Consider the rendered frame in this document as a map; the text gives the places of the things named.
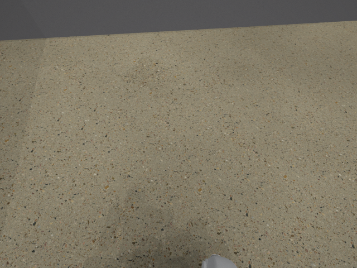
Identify robot right thigh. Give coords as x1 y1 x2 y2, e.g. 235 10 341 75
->
201 256 237 268

